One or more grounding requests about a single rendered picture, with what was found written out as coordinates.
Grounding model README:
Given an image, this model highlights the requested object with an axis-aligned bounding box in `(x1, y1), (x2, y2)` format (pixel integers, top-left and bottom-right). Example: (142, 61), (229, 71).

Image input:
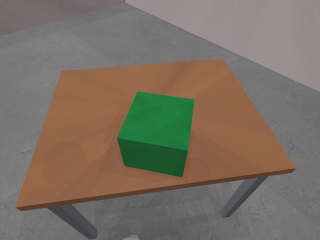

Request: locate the carton
(117, 91), (195, 177)

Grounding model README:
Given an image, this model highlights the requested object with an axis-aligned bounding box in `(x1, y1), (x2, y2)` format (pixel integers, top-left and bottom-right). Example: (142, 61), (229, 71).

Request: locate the table
(15, 58), (296, 240)

